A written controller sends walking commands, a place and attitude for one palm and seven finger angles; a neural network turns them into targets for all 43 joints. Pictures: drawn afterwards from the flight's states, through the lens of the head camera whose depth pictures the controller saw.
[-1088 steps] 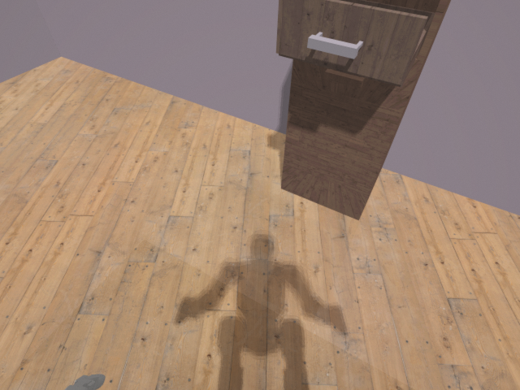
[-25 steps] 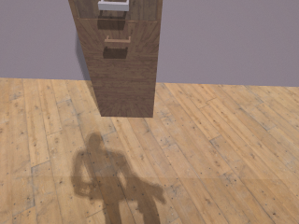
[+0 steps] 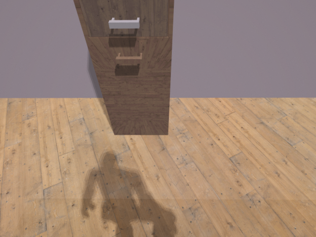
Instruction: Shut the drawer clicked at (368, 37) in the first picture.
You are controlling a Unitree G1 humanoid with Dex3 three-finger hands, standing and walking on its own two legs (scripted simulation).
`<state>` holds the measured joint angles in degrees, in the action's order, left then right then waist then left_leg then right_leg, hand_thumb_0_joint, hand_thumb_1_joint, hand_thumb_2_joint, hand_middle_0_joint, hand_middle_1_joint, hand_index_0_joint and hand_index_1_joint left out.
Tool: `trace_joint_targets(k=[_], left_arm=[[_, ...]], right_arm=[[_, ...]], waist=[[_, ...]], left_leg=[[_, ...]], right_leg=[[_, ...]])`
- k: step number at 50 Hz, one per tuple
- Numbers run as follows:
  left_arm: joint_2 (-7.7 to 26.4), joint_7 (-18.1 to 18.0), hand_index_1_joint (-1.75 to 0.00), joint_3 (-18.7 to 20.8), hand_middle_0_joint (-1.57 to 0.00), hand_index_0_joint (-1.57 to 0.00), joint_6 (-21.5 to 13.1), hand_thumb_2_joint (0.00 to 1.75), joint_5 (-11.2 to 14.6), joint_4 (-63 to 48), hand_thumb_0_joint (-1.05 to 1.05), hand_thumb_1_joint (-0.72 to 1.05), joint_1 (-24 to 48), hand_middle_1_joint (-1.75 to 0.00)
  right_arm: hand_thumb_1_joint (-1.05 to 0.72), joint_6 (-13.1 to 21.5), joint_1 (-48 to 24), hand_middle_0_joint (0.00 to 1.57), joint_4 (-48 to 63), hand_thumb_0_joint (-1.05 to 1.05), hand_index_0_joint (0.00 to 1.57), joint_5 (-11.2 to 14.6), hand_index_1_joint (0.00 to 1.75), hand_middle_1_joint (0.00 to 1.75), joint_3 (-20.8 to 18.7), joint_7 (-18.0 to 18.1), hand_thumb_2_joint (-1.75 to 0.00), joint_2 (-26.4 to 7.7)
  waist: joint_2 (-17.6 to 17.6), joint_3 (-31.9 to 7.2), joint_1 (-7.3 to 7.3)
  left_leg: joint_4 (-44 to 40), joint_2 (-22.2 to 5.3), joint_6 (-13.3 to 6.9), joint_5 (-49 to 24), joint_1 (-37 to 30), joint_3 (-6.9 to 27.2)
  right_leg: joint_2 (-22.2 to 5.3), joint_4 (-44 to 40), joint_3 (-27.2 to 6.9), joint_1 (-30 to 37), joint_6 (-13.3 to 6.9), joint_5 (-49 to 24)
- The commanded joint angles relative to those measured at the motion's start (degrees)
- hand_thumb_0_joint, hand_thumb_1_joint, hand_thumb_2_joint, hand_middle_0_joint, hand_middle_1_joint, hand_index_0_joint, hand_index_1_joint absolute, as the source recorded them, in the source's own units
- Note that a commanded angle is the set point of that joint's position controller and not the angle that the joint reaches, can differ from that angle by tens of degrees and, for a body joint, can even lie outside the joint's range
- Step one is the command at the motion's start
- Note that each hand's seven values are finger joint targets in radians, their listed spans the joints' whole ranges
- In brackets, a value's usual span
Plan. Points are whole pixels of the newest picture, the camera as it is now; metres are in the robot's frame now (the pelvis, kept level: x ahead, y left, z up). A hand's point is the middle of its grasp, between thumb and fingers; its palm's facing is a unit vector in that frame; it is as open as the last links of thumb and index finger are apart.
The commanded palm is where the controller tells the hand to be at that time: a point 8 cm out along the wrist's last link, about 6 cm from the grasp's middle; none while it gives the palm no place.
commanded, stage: let the arm hang, fingers relaxed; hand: left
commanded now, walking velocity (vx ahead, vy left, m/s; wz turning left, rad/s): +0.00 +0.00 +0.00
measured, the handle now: (125, 22) +0.94 +0.20 +0.13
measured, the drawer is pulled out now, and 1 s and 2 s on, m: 0.00 0.00 0.00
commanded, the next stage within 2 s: look to check the result in 0.24 s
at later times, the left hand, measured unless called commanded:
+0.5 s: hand out of the picture +0.09 +0.22 -0.15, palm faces +0.00 -0.95 -0.32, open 7.4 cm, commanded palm none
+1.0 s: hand out of the picture +0.14 +0.21 -0.15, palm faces -0.03 -0.94 -0.34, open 7.4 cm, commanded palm none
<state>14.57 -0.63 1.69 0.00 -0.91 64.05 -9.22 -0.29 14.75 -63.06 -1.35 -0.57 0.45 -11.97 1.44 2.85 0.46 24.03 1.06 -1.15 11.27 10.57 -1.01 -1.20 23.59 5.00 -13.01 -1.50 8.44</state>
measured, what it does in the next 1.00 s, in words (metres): shifts its weight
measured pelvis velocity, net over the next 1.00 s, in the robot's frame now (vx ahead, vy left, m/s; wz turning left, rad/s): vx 0.05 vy -0.03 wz -0.01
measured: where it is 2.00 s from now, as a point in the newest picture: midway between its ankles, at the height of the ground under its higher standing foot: outside the picture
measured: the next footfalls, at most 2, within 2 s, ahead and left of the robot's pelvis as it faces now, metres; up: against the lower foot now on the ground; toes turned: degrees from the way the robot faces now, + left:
none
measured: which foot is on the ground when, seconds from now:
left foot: down 0.00-1.00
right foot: down 0.00-1.00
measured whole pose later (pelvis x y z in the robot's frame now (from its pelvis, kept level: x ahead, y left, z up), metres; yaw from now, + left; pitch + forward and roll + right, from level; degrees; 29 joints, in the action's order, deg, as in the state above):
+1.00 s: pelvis +0.05 -0.03 +0.01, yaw -1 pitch -1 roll +0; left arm 17.2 -0.5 1.3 -1.5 -0.7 65.0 -4.3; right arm 0.0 7.3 -64.1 -1.0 -0.4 0.6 -18.5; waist 1.9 3.5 1.0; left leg 16.6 -1.6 1.4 11.8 3.4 -0.8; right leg 1.8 17.4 5.1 -6.6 -3.3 9.6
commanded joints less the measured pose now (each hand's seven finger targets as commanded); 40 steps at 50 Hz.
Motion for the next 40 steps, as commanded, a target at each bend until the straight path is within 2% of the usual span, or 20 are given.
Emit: trace_joint_targets(k=[1,6,10,12,19,21,24,29,40], left_arm=[[9.16,-0.44,-0.3,1.59,-0.2,-0.2,-1.16,0.9,-0.05,-2.1,0.0,0.9,-0.16,-0.3],[9.4,-0.45,-0.3,1.49,-0.2,-0.2,-1.45,0.9,-0.06,-1.84,0.0,0.9,0.95,-0.3],[9.83,-0.44,-0.3,1.5,-0.2,-0.2,-1.75,0.9,-0.02,-1.61,0.0,0.9,1.46,-0.3],[10.21,-0.52,-0.3,1.52,-0.2,-0.2,-1.88,0.9,-0.05,-1.66,0.0,0.9,1.73,-0.3],[11.33,-0.46,-0.3,1.47,-0.2,-0.2,-2.0,0.9,0.05,-1.23,0.0,0.9,3.09,-0.3],[11.86,-0.45,-0.3,1.5,-0.2,-0.2,-2.14,0.9,0.08,-1.24,0.0,0.9,3.16,-0.3],[12.28,-0.51,-0.3,1.52,-0.2,-0.2,-2.27,0.9,0.09,-1.27,0.0,0.9,3.56,-0.3],[13.12,-0.51,-0.3,1.51,-0.2,-0.2,-2.24,0.9,0.15,-1.41,0.0,0.9,4.33,-0.3],[14.3,-0.62,-0.3,1.67,-0.2,-0.2,-2.45,0.9,0.19,-1.95,0.0,0.9,5.43,-0.3]], right_arm=[[-0.9,1.09,0.72,0.2,1.59,0.0,0.2,0.2,0.3,0.3,-1.88,0.67,-0.9,-9.46],[-0.9,1.35,-1.91,0.2,1.49,0.0,0.2,0.35,0.3,0.3,-1.75,0.76,-0.9,-10.15],[-0.9,1.44,-3.28,0.2,1.51,0.0,0.2,0.38,0.3,0.3,-1.69,0.84,-0.9,-11.05],[-0.9,1.45,-3.96,0.2,1.57,0.0,0.2,0.47,0.3,0.3,-1.75,0.85,-0.9,-11.63],[-0.9,1.31,-5.94,0.2,1.33,0.0,0.2,0.47,0.3,0.3,-1.59,0.85,-0.9,-12.85],[-0.9,1.32,-6.24,0.2,1.45,0.0,0.2,0.44,0.3,0.3,-1.67,0.82,-0.9,-13.5],[-0.9,1.34,-6.69,0.2,1.38,0.0,0.2,0.46,0.3,0.3,-1.63,0.83,-0.9,-13.88],[-0.9,1.25,-7.39,0.2,1.35,0.0,0.2,0.51,0.3,0.3,-1.54,0.8,-0.9,-14.74],[-0.9,1.23,-7.97,0.2,1.49,0.0,0.2,0.48,0.3,0.3,-1.62,0.82,-0.9,-15.91]], waist=[[-1.79,0.33,-0.59],[0.24,-0.75,-0.48],[-0.9,-2.01,-0.31],[0.13,-2.95,-0.21],[-0.69,-2.57,-0.13],[-1.42,-3.77,-0.07],[-0.43,-4.39,-0.01],[-1.85,-3.73,-0.05],[-1.67,-4.8,0.01]], left_leg=[[-7.72,-6.72,-1.37,2.76,3.61,6.95],[-8.03,-7.29,-0.96,-1.61,1.35,6.73],[-7.9,-7.5,-0.78,-4.49,-0.62,6.48],[-7.64,-7.62,-0.63,-6.2,-1.71,6.21],[-8.42,-7.79,-0.3,-6.28,-2.82,5.88],[-8.26,-7.77,-0.32,-6.52,-3.73,5.94],[-8.16,-7.98,-0.2,-8.2,-4.64,5.6],[-8.67,-8.16,-0.05,-8.35,-4.72,5.5],[-8.73,-8.34,0.26,-9.76,-5.8,4.85]], right_leg=[[-6.05,-6.81,-8.12,2.41,-2.17,8.61],[-6.14,-6.53,-7.71,3.62,-1.8,3.75],[-6.38,-6.72,-7.66,4.59,-1.77,0.51],[-6.43,-6.55,-7.68,5.14,-1.77,-1.78],[-6.76,-7.77,-7.73,5.95,-1.67,-3.04],[-6.8,-8.19,-8.18,6.55,-1.74,-3.45],[-6.99,-7.95,-8.14,7.25,-1.8,-6.57],[-6.94,-8.22,-7.91,7.64,-1.69,-7.57],[-7.05,-8.35,-8.51,9.34,-1.57,-11.95]])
